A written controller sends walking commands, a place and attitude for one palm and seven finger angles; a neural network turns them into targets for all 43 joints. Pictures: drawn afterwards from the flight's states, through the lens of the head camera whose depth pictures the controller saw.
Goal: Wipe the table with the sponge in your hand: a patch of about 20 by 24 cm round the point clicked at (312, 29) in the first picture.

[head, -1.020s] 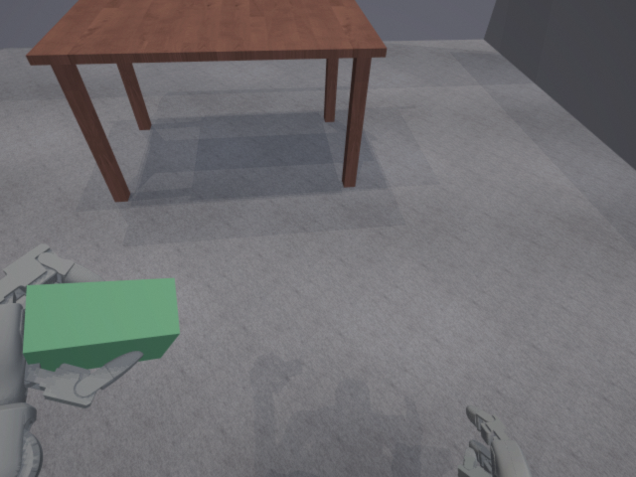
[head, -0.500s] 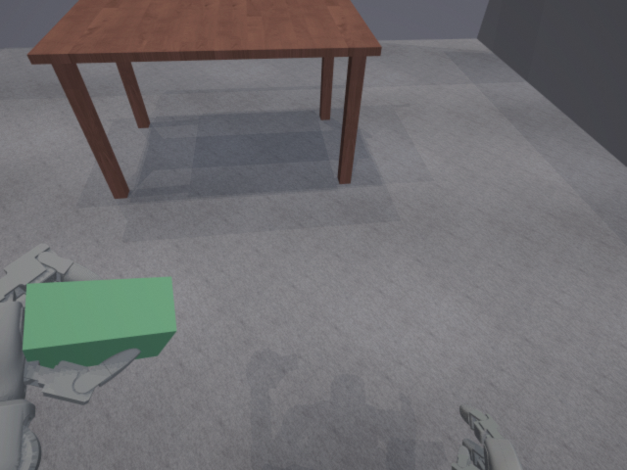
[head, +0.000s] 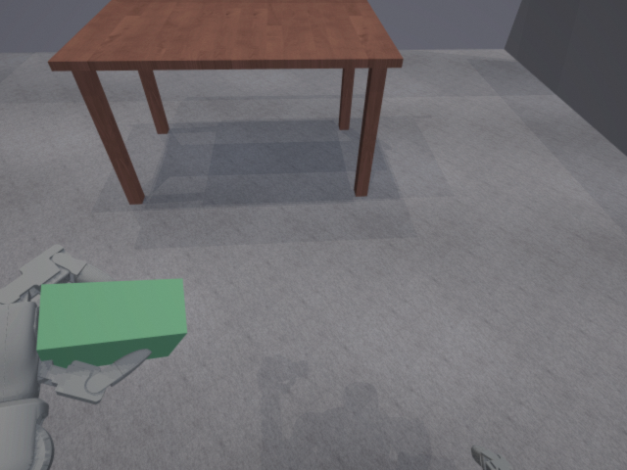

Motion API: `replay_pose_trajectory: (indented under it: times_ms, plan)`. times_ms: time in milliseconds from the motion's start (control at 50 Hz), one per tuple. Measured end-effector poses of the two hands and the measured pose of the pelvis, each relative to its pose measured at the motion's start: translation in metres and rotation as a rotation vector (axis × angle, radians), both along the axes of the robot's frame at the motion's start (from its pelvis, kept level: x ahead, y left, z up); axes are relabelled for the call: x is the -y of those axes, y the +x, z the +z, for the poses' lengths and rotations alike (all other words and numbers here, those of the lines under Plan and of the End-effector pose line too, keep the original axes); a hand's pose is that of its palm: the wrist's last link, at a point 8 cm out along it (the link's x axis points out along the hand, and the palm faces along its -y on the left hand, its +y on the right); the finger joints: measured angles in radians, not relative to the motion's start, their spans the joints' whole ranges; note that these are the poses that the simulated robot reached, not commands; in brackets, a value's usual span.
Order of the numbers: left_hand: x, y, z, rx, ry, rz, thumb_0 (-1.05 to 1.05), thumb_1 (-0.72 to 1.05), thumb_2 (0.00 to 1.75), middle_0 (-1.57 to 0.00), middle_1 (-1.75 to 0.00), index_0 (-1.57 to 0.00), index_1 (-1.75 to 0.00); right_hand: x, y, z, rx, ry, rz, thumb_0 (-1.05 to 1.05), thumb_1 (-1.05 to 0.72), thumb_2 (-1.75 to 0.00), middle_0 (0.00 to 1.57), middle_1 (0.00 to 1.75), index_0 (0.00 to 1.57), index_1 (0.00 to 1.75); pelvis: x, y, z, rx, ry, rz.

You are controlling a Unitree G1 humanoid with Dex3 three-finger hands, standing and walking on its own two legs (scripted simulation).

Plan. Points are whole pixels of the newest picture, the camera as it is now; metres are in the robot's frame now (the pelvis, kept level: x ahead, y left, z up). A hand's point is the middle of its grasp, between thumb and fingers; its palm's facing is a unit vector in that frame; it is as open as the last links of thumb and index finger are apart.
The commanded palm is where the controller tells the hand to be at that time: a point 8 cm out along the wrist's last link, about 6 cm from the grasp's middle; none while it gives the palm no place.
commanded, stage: walk to a spot facing it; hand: left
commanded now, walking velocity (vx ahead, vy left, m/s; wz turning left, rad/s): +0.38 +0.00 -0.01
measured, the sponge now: (134, 324) +0.23 +0.20 +0.14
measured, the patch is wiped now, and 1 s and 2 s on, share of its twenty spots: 0.00 0.00 0.00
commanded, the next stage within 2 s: none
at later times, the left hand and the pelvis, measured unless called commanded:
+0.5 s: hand (175, 189) +0.39 +0.20 +0.18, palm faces +0.34 -0.78 -0.52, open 9.6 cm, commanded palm +0.34 +0.24 +0.19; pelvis +0.17 -0.03 -0.01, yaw -2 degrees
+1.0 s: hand (212, 122) +0.55 +0.19 +0.18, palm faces +0.44 -0.79 -0.43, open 9.6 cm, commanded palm +0.50 +0.23 +0.19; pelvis +0.34 -0.06 +0.00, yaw +0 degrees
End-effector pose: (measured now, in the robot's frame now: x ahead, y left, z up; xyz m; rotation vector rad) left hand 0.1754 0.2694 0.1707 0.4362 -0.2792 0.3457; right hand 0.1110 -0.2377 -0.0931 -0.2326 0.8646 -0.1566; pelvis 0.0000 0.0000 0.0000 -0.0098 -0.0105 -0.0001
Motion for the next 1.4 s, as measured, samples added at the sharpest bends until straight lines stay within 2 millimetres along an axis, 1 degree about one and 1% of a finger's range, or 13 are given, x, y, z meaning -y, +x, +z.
replay_pose_trajectory:
  times_ms: [120, 220, 320, 400, 480, 580, 700, 820, 940, 1100, 1220, 1320, 1400]
  plan:
    - [-0.021, 0.030, 0.003, 0.008, 0.042, 0.012, -0.01, -0.45, 0.97, -0.81, -1.32, -0.81, -1.32, -0.001, 0.049, 0.010, 0.002, -0.065, 0.025, 0.01, -0.90, -0.90, 0.20, 0.30, 0.20, 0.30, -0.011, 0.034, -0.002, -0.014, 0.003, 0.011]
    - [-0.030, 0.069, 0.010, 0.047, 0.067, 0.014, -0.01, -0.45, 0.97, -0.81, -1.32, -0.81, -1.32, -0.019, 0.101, 0.016, 0.099, -0.034, 0.003, 0.01, -0.90, -0.90, 0.20, 0.30, 0.20, 0.30, -0.017, 0.059, -0.005, 0.000, 0.015, -0.030]
    - [-0.011, 0.110, 0.029, 0.056, 0.068, -0.038, -0.01, -0.45, 0.97, -0.81, -1.32, -0.81, -1.32, -0.039, 0.138, 0.025, 0.146, 0.064, 0.013, 0.01, -0.90, -0.90, 0.20, 0.30, 0.20, 0.30, -0.010, 0.091, 0.007, -0.018, -0.005, -0.048]
    - [0.011, 0.138, 0.036, 0.030, 0.102, -0.072, -0.01, -0.45, 0.97, -0.81, -1.32, -0.81, -1.32, -0.037, 0.161, 0.021, 0.143, 0.112, 0.007, 0.01, -0.90, -0.90, 0.20, 0.30, 0.21, 0.30, 0.002, 0.122, 0.010, -0.023, -0.008, -0.058]
    - [0.028, 0.170, 0.032, -0.013, 0.164, -0.052, -0.01, -0.45, 0.97, -0.81, -1.32, -0.81, -1.32, -0.016, 0.183, 0.001, 0.105, 0.134, -0.007, 0.00, -0.90, -0.90, 0.20, 0.30, 0.21, 0.30, 0.024, 0.157, 0.000, -0.012, -0.004, -0.046]
    - [0.050, 0.205, 0.014, -0.014, 0.146, -0.002, -0.01, -0.45, 0.97, -0.81, -1.32, -0.81, -1.32, 0.028, 0.218, -0.030, 0.024, 0.101, 0.006, 0.01, -0.90, -0.90, 0.20, 0.30, 0.21, 0.30, 0.049, 0.188, -0.017, 0.020, 0.013, -0.023]
    - [0.071, 0.235, 0.018, -0.059, 0.127, -0.032, -0.01, -0.45, 0.97, -0.81, -1.32, -0.81, -1.32, 0.073, 0.255, -0.009, 0.012, 0.032, -0.023, 0.01, -0.90, -0.90, 0.20, 0.30, 0.20, 0.30, 0.062, 0.223, -0.002, 0.009, 0.027, -0.021]
    - [0.073, 0.270, 0.040, -0.016, 0.172, -0.041, -0.01, -0.45, 0.98, -0.81, -1.32, -0.81, -1.32, 0.092, 0.294, 0.012, 0.018, -0.012, -0.029, 0.01, -0.91, -0.90, 0.20, 0.30, 0.20, 0.30, 0.069, 0.264, 0.009, -0.012, 0.037, -0.001]
    - [0.056, 0.308, 0.039, 0.022, 0.145, 0.018, -0.01, -0.45, 0.98, -0.81, -1.32, -0.81, -1.32, 0.081, 0.340, 0.016, 0.024, -0.019, -0.011, 0.01, -0.91, -0.90, 0.20, 0.30, 0.20, 0.30, 0.063, 0.314, 0.007, -0.013, 0.038, 0.010]
    - [0.031, 0.381, 0.011, 0.094, 0.053, 0.034, -0.01, -0.45, 0.98, -0.81, -1.32, -0.81, -1.32, 0.035, 0.423, 0.005, 0.100, 0.001, 0.020, 0.01, -0.90, -0.90, 0.20, 0.30, 0.20, 0.30, 0.042, 0.374, -0.015, 0.021, 0.047, 0.001]
    - [0.042, 0.419, 0.039, 0.116, 0.109, -0.037, -0.01, -0.45, 0.98, -0.81, -1.32, -0.81, -1.32, -0.002, 0.464, 0.018, 0.135, 0.114, 0.073, 0.01, -0.90, -0.90, 0.20, 0.30, 0.20, 0.30, 0.048, 0.402, 0.000, 0.003, 0.001, 0.007]
    - [0.057, 0.429, 0.060, 0.102, 0.163, -0.030, -0.01, -0.45, 0.98, -0.81, -1.32, -0.81, -1.33, 0.002, 0.487, 0.020, 0.109, 0.151, 0.083, 0.01, -0.90, -0.90, 0.20, 0.30, 0.21, 0.30, 0.058, 0.437, 0.013, -0.018, -0.027, 0.006]
    - [0.061, 0.450, 0.049, 0.026, 0.150, 0.062, -0.01, -0.45, 0.98, -0.81, -1.32, -0.81, -1.33, 0.026, 0.508, 0.008, 0.068, 0.144, 0.077, 0.01, -0.90, -0.90, 0.20, 0.30, 0.21, 0.30, 0.076, 0.469, 0.013, -0.024, -0.025, 0.018]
